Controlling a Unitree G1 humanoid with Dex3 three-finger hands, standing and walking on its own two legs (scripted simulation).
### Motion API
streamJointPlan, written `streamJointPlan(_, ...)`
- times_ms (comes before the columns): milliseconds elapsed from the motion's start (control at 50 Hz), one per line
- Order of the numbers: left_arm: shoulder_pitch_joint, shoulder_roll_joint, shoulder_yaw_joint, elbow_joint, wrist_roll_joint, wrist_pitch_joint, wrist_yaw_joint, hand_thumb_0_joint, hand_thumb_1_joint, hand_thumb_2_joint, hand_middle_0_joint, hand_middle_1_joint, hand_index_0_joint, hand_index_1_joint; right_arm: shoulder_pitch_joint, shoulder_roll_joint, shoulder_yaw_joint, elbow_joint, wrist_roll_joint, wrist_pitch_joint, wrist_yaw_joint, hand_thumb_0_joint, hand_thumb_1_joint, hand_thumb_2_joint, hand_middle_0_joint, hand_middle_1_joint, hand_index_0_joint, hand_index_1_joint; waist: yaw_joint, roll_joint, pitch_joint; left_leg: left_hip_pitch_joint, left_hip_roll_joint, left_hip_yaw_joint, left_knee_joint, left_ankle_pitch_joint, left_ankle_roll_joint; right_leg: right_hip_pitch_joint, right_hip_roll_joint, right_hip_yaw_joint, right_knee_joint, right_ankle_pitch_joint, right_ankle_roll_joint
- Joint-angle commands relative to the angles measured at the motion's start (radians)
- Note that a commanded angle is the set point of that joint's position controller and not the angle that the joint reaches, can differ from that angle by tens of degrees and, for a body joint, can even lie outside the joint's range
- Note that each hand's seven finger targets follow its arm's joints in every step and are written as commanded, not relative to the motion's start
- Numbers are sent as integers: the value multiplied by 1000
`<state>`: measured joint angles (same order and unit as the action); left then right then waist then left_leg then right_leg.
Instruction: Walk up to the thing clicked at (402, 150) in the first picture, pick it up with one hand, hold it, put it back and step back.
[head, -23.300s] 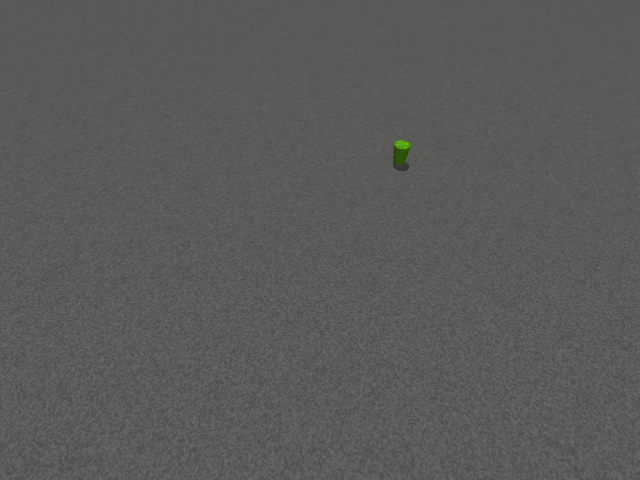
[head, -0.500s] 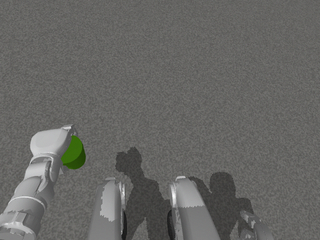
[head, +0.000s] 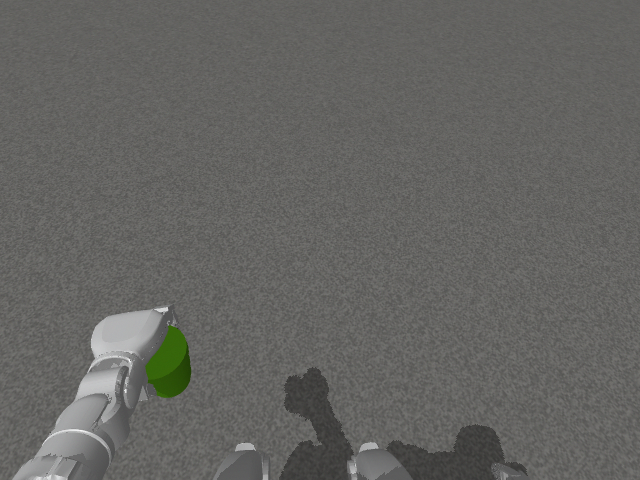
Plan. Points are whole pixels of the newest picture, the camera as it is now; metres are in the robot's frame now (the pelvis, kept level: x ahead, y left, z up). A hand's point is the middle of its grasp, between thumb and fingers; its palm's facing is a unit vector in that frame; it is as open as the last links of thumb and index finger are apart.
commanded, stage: lift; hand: left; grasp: from above
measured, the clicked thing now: (164, 365) +0.33 +0.22 -0.15
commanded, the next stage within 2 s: hold in 0.40 s
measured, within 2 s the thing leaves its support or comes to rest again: neither
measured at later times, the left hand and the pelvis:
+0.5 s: hand (128, 335) +0.33 +0.22 -0.02, palm faces -0.44 -0.07 -0.89, open 10.8 cm; pelvis +0.02 +0.00 +0.06, yaw +0 degrees
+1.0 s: hand (116, 320) +0.33 +0.22 +0.02, palm faces -0.45 -0.05 -0.89, open 10.7 cm; pelvis +0.03 +0.00 +0.08, yaw +0 degrees
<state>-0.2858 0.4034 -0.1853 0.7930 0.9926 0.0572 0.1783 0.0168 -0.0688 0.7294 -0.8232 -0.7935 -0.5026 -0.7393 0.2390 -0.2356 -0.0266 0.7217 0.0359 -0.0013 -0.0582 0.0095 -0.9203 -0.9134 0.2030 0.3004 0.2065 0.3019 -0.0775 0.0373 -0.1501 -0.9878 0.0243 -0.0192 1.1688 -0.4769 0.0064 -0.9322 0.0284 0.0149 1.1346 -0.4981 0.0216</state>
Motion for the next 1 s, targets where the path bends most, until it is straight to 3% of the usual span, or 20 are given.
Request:
streamJointPlan(0, -291, 176, 76, -186, 4, -6, 52, 0, 348, 981, -835, -825, -812, -852, 38, -153, -49, -88, -5, -27, -6, 0, -919, -910, 200, 300, 200, 300, 4, 34, -294, 379, -31, 5, -250, 219, 5, 203, 22, -19, -252, 239, -37)
streamJointPlan(60, -287, 208, 108, -188, 7, -6, 58, 0, 376, 991, -862, -808, -835, -838, 37, -160, -54, -96, -6, -24, -3, 0, -917, -910, 200, 300, 200, 300, 17, 38, -304, 449, -28, 6, -297, 257, 1, 251, 19, -21, -294, 266, -37)
streamJointPlan(120, -312, 191, 91, -192, 9, -9, 53, 0, 391, 1010, -880, -805, -849, -839, 40, -157, -53, -96, -8, -20, -2, 0, -916, -909, 200, 300, 199, 300, 5, 37, -285, 491, -26, 6, -332, 287, -1, 278, 18, -20, -332, 292, -35)
streamJointPlan(200, -305, 199, 95, -196, 15, -13, 49, 0, 340, 1006, -841, -813, -810, -847, 45, -158, -57, -99, -5, -15, 0, 0, -917, -908, 200, 300, 199, 300, 21, 38, -276, 544, -31, 14, -380, 321, 0, 344, 14, -10, -382, 327, -34)
streamJointPlan(320, -297, 158, 71, -168, 5, -9, 40, 0, 368, 1039, -862, -819, -829, -854, 38, -158, -60, -98, -3, -16, 5, 0, -909, -905, 200, 300, 200, 300, 10, 26, -221, 602, -28, 15, -450, 329, -6, 385, 16, -11, -448, 325, -34)
streamJointPlan(420, -300, 177, 77, -179, 3, -16, 27, 0, 383, 1064, -858, -867, -834, -894, 18, -161, -62, -107, -1, -16, 7, 0, -910, -906, 200, 300, 199, 300, 29, 26, -199, 626, -33, 16, -494, 330, -7, 438, 15, -7, -488, 323, -33)
streamJointPlan(460, -311, 162, 68, -186, 4, -17, 25, 0, 381, 1065, -859, -861, -833, -890, 20, -160, -63, -105, 0, -16, 8, 0, -907, -905, 200, 300, 200, 300, 25, 12, -215, 649, -35, 21, -499, 363, -6, 460, 13, -3, -496, 357, -32)
streamJointPlan(540, -320, 187, 75, -215, 13, -23, 14, 0, 385, 1047, -866, -825, -839, -855, 12, -164, -65, -108, 3, -13, 6, 0, -908, -903, 200, 300, 199, 300, 26, 4, -215, 675, -38, 27, -514, 406, -2, 495, 11, 4, -517, 405, -29)
streamJointPlan(600, -342, 197, 79, -211, 21, -28, 6, 0, 398, 1012, -850, -852, -838, -868, 2, -165, -65, -109, 2, -12, 4, 0, -907, -903, 200, 300, 199, 300, 30, 3, -201, 694, -40, 26, -531, 402, -1, 509, 10, 4, -539, 399, -28)
streamJointPlan(700, -328, 194, 83, -221, 6, -26, -7, 0, 411, 1029, -847, -886, -841, -895, -11, -166, -66, -118, 6, -12, 8, 0, -905, -903, 200, 300, 199, 300, 40, 12, -203, 719, -42, 34, -551, 415, -2, 551, 9, 7, -559, 410, -28)
streamJointPlan(760, -332, 176, 61, -231, 12, -24, -25, 0, 417, 1021, -856, -872, -848, -882, -16, -162, -65, -122, 7, -11, 9, 0, -904, -903, 200, 300, 199, 300, 35, 18, -175, 728, -37, 30, -568, 424, -3, 543, 13, 4, -566, 412, -31)
streamJointPlan(780, -323, 190, 77, -235, 11, -24, -30, 0, 425, 1007, -861, -864, -854, -875, -16, -166, -68, -124, 8, -11, 10, 0, -903, -903, 200, 300, 200, 300, 43, 15, -190, 740, -35, 30, -573, 433, -3, 555, 14, 3, -567, 414, -32)
streamJointPlan(920, -327, 189, 64, -275, 6, -31, -70, 0, 455, 1032, -877, -897, -873, -904, -38, -164, -61, -150, 14, -4, 11, 0, -905, -903, 200, 300, 199, 300, 52, 8, -170, 759, -31, 28, -605, 440, -2, 588, 17, 2, -593, 420, -34)
streamJointPlan(980, -330, 200, 78, -299, 7, -33, -76, 0, 474, 1057, -887, -909, -882, -916, -45, -165, -61, -158, 15, -2, 11, 0, -900, -902, 200, 300, 199, 300, 59, 8, -164, 757, -37, 37, -615, 418, 1, 607, 15, 7, -610, 407, -33)
